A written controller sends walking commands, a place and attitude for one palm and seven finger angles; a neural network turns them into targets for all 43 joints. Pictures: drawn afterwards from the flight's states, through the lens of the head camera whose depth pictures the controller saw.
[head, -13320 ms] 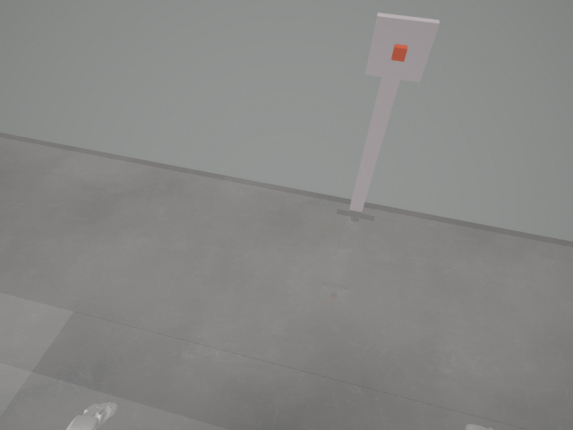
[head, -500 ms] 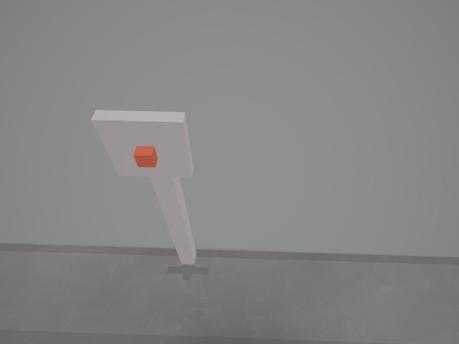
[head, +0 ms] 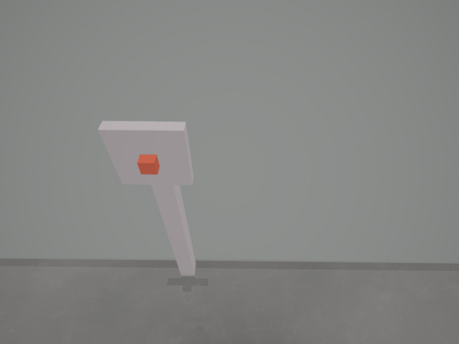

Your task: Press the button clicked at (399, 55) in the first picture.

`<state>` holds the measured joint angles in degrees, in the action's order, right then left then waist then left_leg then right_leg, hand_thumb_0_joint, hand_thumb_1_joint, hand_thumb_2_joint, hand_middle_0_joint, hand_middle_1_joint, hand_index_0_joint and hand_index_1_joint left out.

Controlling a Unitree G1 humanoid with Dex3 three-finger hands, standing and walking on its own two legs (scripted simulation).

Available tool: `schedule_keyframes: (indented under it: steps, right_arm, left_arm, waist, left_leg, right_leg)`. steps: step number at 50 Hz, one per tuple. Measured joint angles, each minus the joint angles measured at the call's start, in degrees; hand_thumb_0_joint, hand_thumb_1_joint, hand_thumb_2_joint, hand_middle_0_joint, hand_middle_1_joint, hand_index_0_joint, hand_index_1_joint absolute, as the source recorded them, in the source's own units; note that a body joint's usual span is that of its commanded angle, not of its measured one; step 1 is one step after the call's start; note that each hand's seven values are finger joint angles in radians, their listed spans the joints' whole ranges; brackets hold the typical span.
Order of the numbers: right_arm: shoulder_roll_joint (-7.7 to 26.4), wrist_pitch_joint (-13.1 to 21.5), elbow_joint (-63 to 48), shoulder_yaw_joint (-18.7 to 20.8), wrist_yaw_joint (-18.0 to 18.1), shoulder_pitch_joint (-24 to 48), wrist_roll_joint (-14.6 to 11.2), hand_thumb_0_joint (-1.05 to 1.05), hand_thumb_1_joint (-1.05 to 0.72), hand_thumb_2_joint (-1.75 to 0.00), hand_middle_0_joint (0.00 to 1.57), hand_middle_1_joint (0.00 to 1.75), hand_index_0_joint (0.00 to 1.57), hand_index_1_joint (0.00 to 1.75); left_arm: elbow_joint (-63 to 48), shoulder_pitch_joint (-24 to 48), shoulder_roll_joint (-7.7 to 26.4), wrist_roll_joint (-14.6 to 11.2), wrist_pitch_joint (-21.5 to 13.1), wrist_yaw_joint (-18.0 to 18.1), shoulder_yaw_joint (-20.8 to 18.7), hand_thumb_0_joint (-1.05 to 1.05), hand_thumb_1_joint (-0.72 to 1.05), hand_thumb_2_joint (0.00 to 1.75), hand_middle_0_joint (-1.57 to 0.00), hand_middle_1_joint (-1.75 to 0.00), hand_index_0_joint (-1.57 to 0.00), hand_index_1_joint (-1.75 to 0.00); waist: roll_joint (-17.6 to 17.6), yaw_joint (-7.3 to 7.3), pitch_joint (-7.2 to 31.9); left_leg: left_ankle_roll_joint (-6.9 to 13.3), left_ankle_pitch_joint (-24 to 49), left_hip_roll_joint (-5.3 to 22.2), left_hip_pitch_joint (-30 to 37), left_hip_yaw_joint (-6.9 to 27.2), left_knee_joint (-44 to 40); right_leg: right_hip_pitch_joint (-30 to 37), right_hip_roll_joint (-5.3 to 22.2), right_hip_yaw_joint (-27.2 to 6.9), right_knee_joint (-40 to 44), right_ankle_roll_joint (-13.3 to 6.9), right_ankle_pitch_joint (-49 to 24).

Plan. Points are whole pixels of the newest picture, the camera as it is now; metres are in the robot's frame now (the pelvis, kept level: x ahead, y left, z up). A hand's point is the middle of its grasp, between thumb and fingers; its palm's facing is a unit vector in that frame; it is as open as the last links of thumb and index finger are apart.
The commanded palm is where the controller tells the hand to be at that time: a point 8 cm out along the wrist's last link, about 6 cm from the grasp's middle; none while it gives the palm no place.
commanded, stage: come to a stop and stand still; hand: left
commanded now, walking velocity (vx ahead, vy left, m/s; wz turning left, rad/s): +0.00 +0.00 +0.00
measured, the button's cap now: (149, 163) +0.48 +0.22 +0.01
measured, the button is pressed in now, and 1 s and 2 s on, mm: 0 0 0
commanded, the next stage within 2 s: look again from close up in 0.14 s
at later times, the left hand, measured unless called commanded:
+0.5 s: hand out of the picture +0.05 +0.18 -0.17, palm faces -0.01 -0.98 -0.21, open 7.3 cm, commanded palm none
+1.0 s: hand out of the picture +0.05 +0.17 -0.17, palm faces +0.01 -0.98 -0.19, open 7.4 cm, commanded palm none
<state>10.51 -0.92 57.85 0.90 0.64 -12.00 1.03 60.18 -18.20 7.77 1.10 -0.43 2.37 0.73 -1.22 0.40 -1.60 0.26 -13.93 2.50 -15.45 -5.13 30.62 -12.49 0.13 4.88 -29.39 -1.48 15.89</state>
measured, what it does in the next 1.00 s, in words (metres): stands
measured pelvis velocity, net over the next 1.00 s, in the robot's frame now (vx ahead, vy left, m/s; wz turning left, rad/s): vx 0.05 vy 0.00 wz -0.01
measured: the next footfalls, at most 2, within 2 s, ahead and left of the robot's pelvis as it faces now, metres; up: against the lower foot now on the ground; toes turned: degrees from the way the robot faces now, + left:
none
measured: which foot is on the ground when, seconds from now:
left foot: down 0.00-1.00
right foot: down 0.00-1.00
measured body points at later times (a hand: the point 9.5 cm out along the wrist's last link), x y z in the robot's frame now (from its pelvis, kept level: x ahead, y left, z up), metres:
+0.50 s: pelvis +0.02 +0.00 +0.00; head +0.04 +0.00 +0.45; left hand +0.05 +0.24 -0.15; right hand +0.01 -0.21 -0.16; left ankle +0.03 +0.11 -0.73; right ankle +0.00 -0.10 -0.73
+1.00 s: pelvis +0.05 +0.00 +0.01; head +0.07 +0.00 +0.45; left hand +0.05 +0.22 -0.16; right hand +0.07 -0.23 -0.15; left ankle +0.03 +0.11 -0.73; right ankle +0.00 -0.10 -0.73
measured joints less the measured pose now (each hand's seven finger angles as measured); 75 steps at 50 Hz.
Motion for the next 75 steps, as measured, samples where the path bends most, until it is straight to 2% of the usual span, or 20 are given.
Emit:
schedule_keyframes:
  steps: [5, 17, 26, 48, 58, 60, 62, 65, 75]
  right_arm:
    - [0.15, 0.31, -0.78, -0.31, -0.13, -2.79, 0.38, 0.01, -0.92, -0.90, 0.20, 0.30, 0.19, 0.30]
    - [-1.52, 0.94, 2.84, -2.22, -0.14, -5.84, 0.35, 0.01, -0.91, -0.90, 0.20, 0.30, 0.19, 0.30]
    - [-2.26, 1.43, 5.03, -2.35, 0.32, -4.74, 0.19, 0.01, -0.91, -0.90, 0.20, 0.30, 0.20, 0.30]
    - [-1.04, 1.78, 6.14, -1.72, 1.26, -0.52, -0.05, 0.01, -0.92, -0.90, 0.20, 0.30, 0.20, 0.30]
    - [-0.76, 1.75, 6.35, -1.71, 1.17, -0.09, 0.00, 0.01, -0.91, -0.90, 0.20, 0.30, 0.20, 0.30]
    - [-0.10, 1.22, 5.00, -1.56, 0.80, 0.04, -0.23, 0.01, -0.91, -0.90, 0.20, 0.30, 0.20, 0.30]
    - [0.39, 1.11, 3.21, -1.24, 0.73, 0.54, -0.22, 0.01, -0.91, -0.90, 0.20, 0.30, 0.20, 0.30]
    - [0.07, 1.41, 1.67, -0.99, 0.75, 0.21, -0.20, 0.01, -0.91, -0.90, 0.20, 0.30, 0.19, 0.30]
    - [-0.71, 0.63, 1.36, -1.24, 0.59, -2.03, 0.33, 0.01, -0.92, -0.90, 0.20, 0.30, 0.20, 0.30]
  left_arm:
    - [-0.22, -0.03, 0.53, -0.12, 0.21, -0.43, 0.25, 0.00, 0.90, 0.90, -0.20, -0.30, -0.20, -0.30]
    - [-0.54, 3.04, 2.45, -0.57, -0.22, -0.62, 0.02, 0.00, 0.90, 0.90, -0.20, -0.30, -0.20, -0.30]
    - [1.07, 3.66, 2.14, -0.58, -0.17, -0.49, -0.01, 0.00, 0.91, 0.90, -0.20, -0.30, -0.20, -0.30]
    - [3.38, 2.72, 1.50, -0.44, -0.31, -0.58, -0.06, 0.00, 0.90, 0.90, -0.20, -0.30, -0.20, -0.30]
    - [2.82, 3.66, 2.65, -0.40, -0.44, -0.57, -0.50, 0.00, 0.90, 0.90, -0.20, -0.30, -0.20, -0.30]
    - [2.42, 3.69, 2.23, -0.22, -1.18, 0.42, -0.37, 0.00, 0.90, 0.90, -0.20, -0.30, -0.20, -0.30]
    - [1.67, 3.47, 1.81, -0.24, -1.83, 0.78, -0.11, 0.00, 0.90, 0.90, -0.20, -0.30, -0.20, -0.30]
    - [1.01, 3.37, 1.88, -0.44, -1.51, 0.74, 0.04, 0.00, 0.90, 0.90, -0.20, -0.30, -0.20, -0.30]
    - [-0.87, 3.46, 2.62, -0.37, 0.47, -0.27, 0.08, 0.00, 0.91, 0.90, -0.20, -0.30, -0.20, -0.30]
  waist:
    - [-0.24, -0.81, 0.77]
    - [0.60, -0.92, -0.44]
    - [1.57, -0.73, -0.70]
    - [2.43, 0.23, -0.74]
    - [2.05, 0.14, -0.43]
    - [0.84, 0.01, -0.47]
    - [-0.11, -0.49, -1.22]
    - [0.43, -1.20, -1.41]
    - [2.03, -0.30, -0.06]
  left_leg:
    - [0.77, -0.82, -0.71, -0.17, -0.19, 0.75]
    - [1.05, 0.46, -1.67, 1.50, -0.98, -3.02]
    - [0.72, -0.47, -1.50, 2.92, -0.93, -3.47]
    - [-0.05, -1.54, -1.13, 5.64, -0.77, -5.07]
    - [-0.49, -1.03, -0.80, 6.36, -0.65, -5.92]
    - [-0.60, -1.80, 0.13, 4.13, -0.30, -2.87]
    - [-0.33, -3.00, 0.48, 2.97, 0.26, -1.11]
    - [-0.23, -2.65, -0.29, 2.67, 0.40, -0.62]
    - [1.06, -1.02, -1.55, 2.68, 0.12, -0.94]
  right_leg:
    - [-0.58, 0.77, -0.22, -1.64, 0.35, 1.10]
    - [-0.02, 1.51, -0.97, 0.15, 0.82, 0.66]
    - [1.56, 1.27, -0.94, 0.98, 0.73, 1.41]
    - [4.46, 0.71, -0.81, 2.99, 0.36, 2.34]
    - [5.09, 0.32, -0.69, 3.63, -0.09, 2.03]
    - [4.28, -0.43, -0.44, 3.51, 0.00, 1.71]
    - [3.27, -0.85, -0.57, 2.43, 0.03, 1.66]
    - [2.57, -0.04, -0.51, 0.74, 0.20, 2.20]
    - [2.08, 1.26, -0.71, -0.20, 1.04, 1.28]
